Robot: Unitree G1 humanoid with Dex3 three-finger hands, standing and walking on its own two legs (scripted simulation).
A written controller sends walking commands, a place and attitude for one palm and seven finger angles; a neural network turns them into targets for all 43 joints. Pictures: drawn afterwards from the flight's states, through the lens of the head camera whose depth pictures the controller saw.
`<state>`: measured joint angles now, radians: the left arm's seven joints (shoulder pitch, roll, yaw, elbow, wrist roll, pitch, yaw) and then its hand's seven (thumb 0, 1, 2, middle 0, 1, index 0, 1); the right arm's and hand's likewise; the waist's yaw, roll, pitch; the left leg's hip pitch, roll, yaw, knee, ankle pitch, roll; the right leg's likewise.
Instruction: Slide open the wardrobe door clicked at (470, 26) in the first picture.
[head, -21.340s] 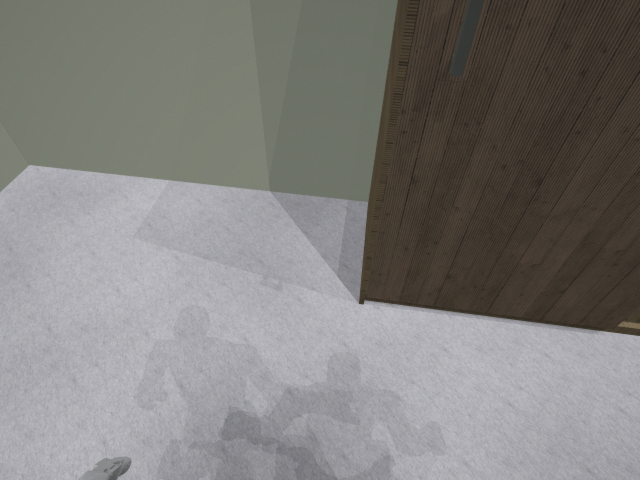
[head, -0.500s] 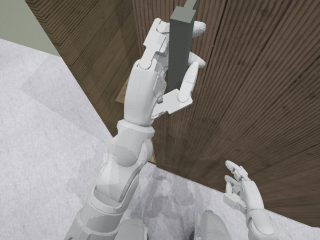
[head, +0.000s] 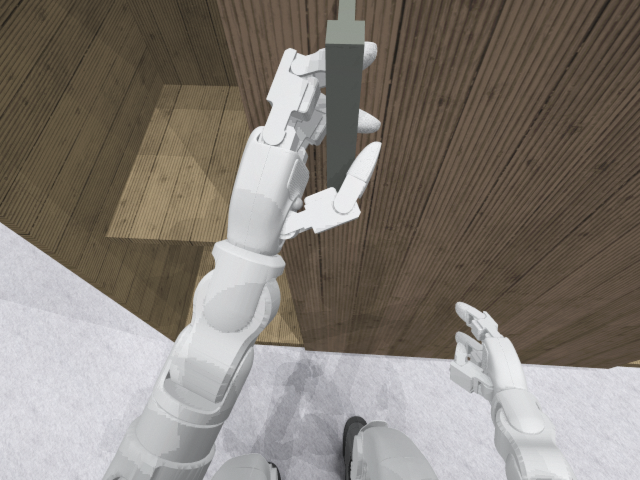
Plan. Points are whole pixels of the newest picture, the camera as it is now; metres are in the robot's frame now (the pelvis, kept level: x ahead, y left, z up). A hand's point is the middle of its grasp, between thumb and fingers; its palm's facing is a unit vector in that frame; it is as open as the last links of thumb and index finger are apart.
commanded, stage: step sideways, sliding the door along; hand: left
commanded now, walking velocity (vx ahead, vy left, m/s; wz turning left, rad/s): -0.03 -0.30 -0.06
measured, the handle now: (342, 116) +0.38 -0.01 +0.24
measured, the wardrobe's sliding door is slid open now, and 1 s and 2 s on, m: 0.37 0.61 0.64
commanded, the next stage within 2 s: stop walking and hold the door there in 1.26 s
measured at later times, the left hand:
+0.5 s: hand (537, 193) +0.32 -0.14 +0.23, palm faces -0.23 -0.97 -0.05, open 7.3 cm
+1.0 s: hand out of the picture +0.32 -0.27 +0.23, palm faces +0.05 -0.99 -0.11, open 6.4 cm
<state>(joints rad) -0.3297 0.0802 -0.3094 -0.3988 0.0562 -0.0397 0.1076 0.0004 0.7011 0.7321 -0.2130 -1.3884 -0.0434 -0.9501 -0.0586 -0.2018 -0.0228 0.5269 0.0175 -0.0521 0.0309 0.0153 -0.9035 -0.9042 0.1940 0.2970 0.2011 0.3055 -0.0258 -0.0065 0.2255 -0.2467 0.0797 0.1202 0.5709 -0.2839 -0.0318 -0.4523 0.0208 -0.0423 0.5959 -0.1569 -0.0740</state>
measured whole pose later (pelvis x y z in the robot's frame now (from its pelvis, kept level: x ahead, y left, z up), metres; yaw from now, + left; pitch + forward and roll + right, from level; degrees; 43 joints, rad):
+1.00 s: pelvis -0.14 -0.36 +0.00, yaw +1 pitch -1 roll -1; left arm -0.93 0.15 -0.01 0.44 -0.10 -0.09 0.14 0.02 0.75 0.84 -0.46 -1.40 -0.16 -1.39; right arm 0.04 -0.24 -0.05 0.74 0.07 -0.04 -0.04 0.01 -0.90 -0.90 0.20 0.30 0.20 0.30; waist 0.08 0.10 0.23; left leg -0.46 0.18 -0.02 1.05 -0.57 -0.03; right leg -0.26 -0.11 -0.15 0.65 -0.35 0.05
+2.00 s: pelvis -0.14 -0.56 +0.01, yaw -4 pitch -1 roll +1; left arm -0.84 0.57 0.36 0.83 -0.02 -0.11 0.07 -0.04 0.71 0.77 -0.46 -1.40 -0.27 -1.34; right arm 0.22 -0.34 -0.05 0.67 0.08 0.03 -0.05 0.01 -0.90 -0.90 0.19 0.30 0.19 0.30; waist -0.05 -0.05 0.08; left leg -0.20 0.05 0.12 0.54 -0.30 -0.01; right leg -0.39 -0.05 0.01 0.54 -0.20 0.03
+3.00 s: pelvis -0.15 -0.50 +0.01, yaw -5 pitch +0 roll +1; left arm -0.85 0.51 0.29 0.89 -0.02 -0.17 0.04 -0.09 0.66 0.79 -0.46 -1.40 -0.34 -1.36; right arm 0.25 -0.31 -0.02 0.74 0.05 0.06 -0.09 0.01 -0.90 -0.90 0.20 0.30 0.20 0.30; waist -0.04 -0.02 0.03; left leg -0.23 -0.02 0.18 0.54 -0.31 0.07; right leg -0.35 -0.13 -0.02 0.61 -0.26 0.06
